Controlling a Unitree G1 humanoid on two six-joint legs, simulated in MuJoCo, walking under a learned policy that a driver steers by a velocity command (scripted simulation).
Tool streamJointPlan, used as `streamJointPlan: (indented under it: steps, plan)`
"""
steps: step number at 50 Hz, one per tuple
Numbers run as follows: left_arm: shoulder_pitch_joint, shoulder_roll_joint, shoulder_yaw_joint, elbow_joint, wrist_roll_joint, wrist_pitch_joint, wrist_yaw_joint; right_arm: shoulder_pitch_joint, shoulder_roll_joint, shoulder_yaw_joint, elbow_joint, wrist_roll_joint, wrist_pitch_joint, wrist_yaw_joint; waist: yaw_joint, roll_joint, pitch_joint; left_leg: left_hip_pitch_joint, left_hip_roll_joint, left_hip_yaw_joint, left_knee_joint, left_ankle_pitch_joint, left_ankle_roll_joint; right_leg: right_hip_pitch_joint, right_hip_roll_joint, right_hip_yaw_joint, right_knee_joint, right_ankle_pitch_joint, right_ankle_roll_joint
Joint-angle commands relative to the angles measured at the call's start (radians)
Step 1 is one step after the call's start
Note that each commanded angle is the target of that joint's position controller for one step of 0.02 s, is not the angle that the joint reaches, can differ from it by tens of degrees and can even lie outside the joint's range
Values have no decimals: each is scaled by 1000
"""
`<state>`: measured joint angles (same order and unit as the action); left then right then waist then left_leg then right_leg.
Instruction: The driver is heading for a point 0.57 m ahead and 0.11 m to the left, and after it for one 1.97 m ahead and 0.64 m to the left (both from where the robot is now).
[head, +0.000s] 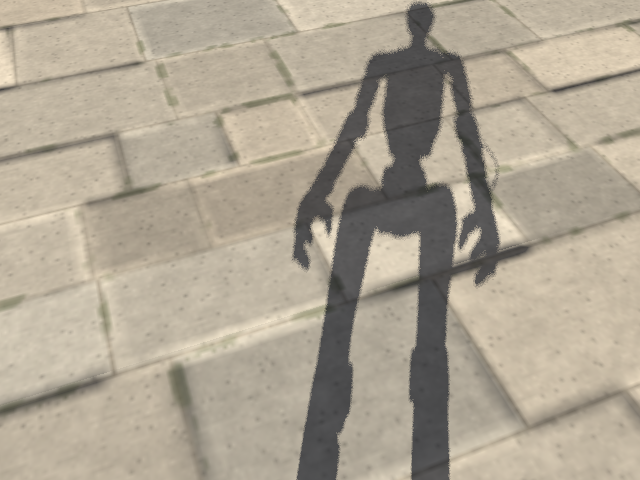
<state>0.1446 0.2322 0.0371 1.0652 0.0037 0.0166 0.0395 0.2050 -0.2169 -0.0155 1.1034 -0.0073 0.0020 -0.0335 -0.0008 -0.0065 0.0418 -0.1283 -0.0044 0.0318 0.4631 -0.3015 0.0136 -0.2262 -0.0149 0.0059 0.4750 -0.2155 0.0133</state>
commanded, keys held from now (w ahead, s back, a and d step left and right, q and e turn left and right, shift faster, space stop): no key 0.14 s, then w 0.40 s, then w+q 0.46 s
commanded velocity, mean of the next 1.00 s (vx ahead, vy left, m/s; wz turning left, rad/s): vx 0.31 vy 0.00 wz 0.15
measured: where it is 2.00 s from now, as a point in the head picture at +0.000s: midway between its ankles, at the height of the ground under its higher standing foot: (320, 459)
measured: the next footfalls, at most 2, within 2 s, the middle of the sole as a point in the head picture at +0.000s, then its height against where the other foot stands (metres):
left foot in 0.92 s outside the picture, level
right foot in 1.36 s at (343, 392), level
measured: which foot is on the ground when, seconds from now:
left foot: down 0.00-0.44, up 0.46-0.90, down 0.92-1.00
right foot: down 0.00-0.94, up 0.96-1.00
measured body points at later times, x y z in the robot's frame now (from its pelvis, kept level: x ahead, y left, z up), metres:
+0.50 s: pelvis +0.07 -0.05 -0.01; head +0.08 -0.07 +0.44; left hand +0.10 +0.22 -0.14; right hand +0.07 -0.31 -0.16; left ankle -0.02 +0.10 -0.68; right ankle +0.06 -0.14 -0.74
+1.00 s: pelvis +0.33 +0.00 -0.02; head +0.37 +0.00 +0.43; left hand +0.28 +0.26 -0.16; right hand +0.55 -0.22 -0.14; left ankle +0.41 +0.08 -0.74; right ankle +0.15 -0.16 -0.62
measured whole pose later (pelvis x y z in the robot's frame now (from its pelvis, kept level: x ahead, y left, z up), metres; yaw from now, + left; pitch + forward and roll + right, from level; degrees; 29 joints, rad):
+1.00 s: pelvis +0.33 +0.00 -0.02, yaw +12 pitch +1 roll +1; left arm 0.34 0.24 0.03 1.00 -0.02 -0.11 0.01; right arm 0.06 -0.25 -0.08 0.86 0.02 -0.07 0.05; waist 0.01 0.00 0.06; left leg -0.46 -0.09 0.06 0.60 -0.16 0.12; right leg -0.19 -0.02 -0.01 1.21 -0.44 -0.01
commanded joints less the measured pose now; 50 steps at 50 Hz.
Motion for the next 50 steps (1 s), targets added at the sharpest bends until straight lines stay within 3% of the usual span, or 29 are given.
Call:
streamJointPlan:
  steps: [1, 7, 9, 11, 12, 13, 15, 17, 18, 20, 21, 22, 23, 24, 25, 26, 27, 29, 31, 34, 38, 40, 43, 45, 46, 47, 48, 49, 50]
  plan:
    - [-1, 105, 16, -22, 0, -8, 4, 32, -103, -14, -17, 0, -8, -3, 1, 8, -8, -93, 42, -42, -111, 99, 13, 54, -23, 19, -60, 130, -25]
    - [19, 96, 12, 2, -1, -9, 6, 60, -91, -9, -6, 0, -11, -4, 1, 9, -3, -98, 40, -40, -116, 93, 14, 47, -21, 19, -64, 122, -25]
    - [40, 88, 11, 17, -6, -7, 8, 93, -105, -16, 6, 9, -7, -8, -5, 35, -8, -104, 37, -51, -142, -170, 38, 23, 23, -28, -20, -121, -27]
    - [11, 91, 15, 0, -9, -17, 7, 113, -160, -35, -9, 21, -9, -12, -28, 106, 61, -127, 128, -187, -220, -471, 111, -120, 59, -74, 107, -304, -34]
    - [-14, 71, 11, -18, -10, -31, 0, 138, -195, -50, -8, 26, -17, -12, -40, 164, 87, -119, 229, -318, -283, -552, 165, -181, 51, -90, 219, -257, -36]
    - [-25, 66, 10, -28, -16, -45, -10, 140, -213, -60, -13, 30, -27, -12, -43, 183, 118, -120, 316, -420, -326, -551, 215, -242, 5, -58, 316, -217, -49]
    - [-42, 73, 15, -44, -31, -68, -26, 137, -178, -58, -25, 24, -50, -6, -39, 154, 147, -49, 364, -464, -332, -433, 236, -372, -57, -3, 421, -286, -70]
    - [-39, 74, 17, -52, -40, -89, -37, 108, -166, -59, -44, 37, -62, 0, -19, 126, 128, -12, 317, -364, -298, -302, 190, -339, -77, -4, 281, -277, -85]
    - [-16, 68, 20, -43, -38, -96, -40, 85, -172, -60, -52, 42, -61, 3, 2, 118, 106, -53, 268, -285, -271, -246, 165, -226, -52, -47, 174, -223, -84]
    - [148, 63, 34, 33, -33, -95, -42, 74, -179, -61, -60, 42, -52, 10, 66, 98, 43, -217, 179, -168, -160, -171, 139, 109, 44, -142, 48, -38, -57]
    - [248, 78, 44, 64, -30, -90, -41, 58, -164, -55, -69, 38, -56, 12, 107, 53, 14, -286, 137, -115, -34, -64, 116, 232, 36, -102, 20, -37, -62]
    - [377, 152, 63, 79, -24, -91, -34, 30, -95, -35, -91, 22, -62, 19, 151, -175, -32, -416, 42, 7, 333, -38, 47, 350, -166, 200, -115, -124, -127]
    - [474, 232, 68, 91, -16, -105, -48, 25, -44, -27, -135, 32, -82, 16, 151, -364, -91, -616, -64, -17, 611, -265, 24, 441, -368, 667, -302, -265, -278]
    - [383, 173, 43, 74, -9, -124, -51, 3, -91, -38, -143, 56, -97, 19, 99, -197, -21, -703, 11, -121, 781, -239, 46, 377, -404, 699, -310, -362, -297]
    - [293, 129, 29, 42, -11, -136, -54, -17, -105, -40, -149, 66, -109, 28, 70, -123, 39, -749, 59, -134, 814, -125, 74, 322, -370, 580, -306, -349, -262]
    - [229, 111, 18, 18, -10, -141, -62, -11, -110, -44, -140, 58, -114, 30, 43, -75, 55, -731, 97, -111, 788, -26, 83, 276, -320, 460, -314, -256, -227]
    - [196, 100, 11, 3, -9, -140, -66, -17, -124, -53, -137, 45, -115, 29, 28, -59, 67, -705, 122, -103, 723, 45, 81, 241, -282, 359, -322, -123, -201]
    - [232, 71, 0, 11, 2, -131, -58, -7, -110, -60, -127, 41, -101, 39, 22, -88, 48, -628, 135, -78, 646, 119, 68, 222, -220, 184, -323, 106, -156]
    - [283, 87, 1, 24, 10, -126, -43, -39, -76, -55, -137, 39, -84, 46, 29, -70, 47, -646, 125, -63, 601, 168, 45, 228, -209, 96, -330, 254, -160]
    - [280, 106, 3, 13, 17, -121, -22, -161, -44, -43, -196, 39, -78, 51, 42, -51, 77, -643, 93, -66, 405, 275, 32, 184, -194, -4, -362, 300, -152]
    - [316, 121, 9, 9, 5, -122, -10, -292, -33, -27, -259, 36, -78, 73, 67, -46, 102, -561, 69, 5, 215, 378, 48, 187, -207, -103, -398, 328, -140]
    - [335, 123, 13, 12, -1, -114, -9, -332, -35, -24, -286, 37, -79, 88, 65, -42, 112, -561, 56, 24, 164, 352, 72, 260, -230, -138, -362, 430, -136]
    - [298, 166, 27, -14, -2, -96, 1, -289, -82, -46, -307, 36, -83, 105, -2, -97, 31, -438, -17, 93, 159, 230, 126, 368, -255, -186, -175, 940, -112]
    - [256, 193, 35, -46, 4, -76, 8, -52, -165, -92, -258, 39, -76, 107, -128, -134, -111, -142, -85, 113, 129, 197, 175, 330, -243, -203, 159, 1123, -88]
    - [240, 198, 32, -69, 6, -81, 6, 103, -228, -124, -228, 39, -66, 92, -203, -87, -188, 148, -33, -23, 88, 189, 219, 116, -206, -196, 426, 914, -56]
    - [332, 53, -10, -114, 21, -111, -22, 178, -310, -139, -226, 32, -58, 75, -110, 182, -325, 544, 259, -574, 50, 10, 408, -352, -5, -156, 868, -17, 9]
    - [265, 67, -11, -140, -16, -166, -41, 190, -272, -123, -229, 23, -60, 67, -128, 159, -429, 597, 354, -911, -160, -77, 457, -496, 74, 72, 1046, -328, -13]
    - [145, 138, 12, -187, -53, -194, -47, 148, -219, -109, -227, 17, -72, 63, -135, 126, -278, 501, 308, -757, -193, -28, 384, -596, 6, 117, 1031, -257, -47]
    - [103, 152, 15, -207, -53, -204, -41, 61, -175, -96, -248, 22, -86, 66, -86, 31, -178, 325, 264, -606, -205, 76, 343, -566, -45, 107, 937, -165, -59]
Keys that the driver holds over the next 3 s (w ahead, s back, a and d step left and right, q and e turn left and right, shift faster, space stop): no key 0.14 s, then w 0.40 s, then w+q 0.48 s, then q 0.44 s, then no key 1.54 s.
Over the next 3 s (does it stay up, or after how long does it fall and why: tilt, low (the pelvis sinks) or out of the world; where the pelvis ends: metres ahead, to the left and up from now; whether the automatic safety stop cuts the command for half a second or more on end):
stays up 0.55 0.03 0.00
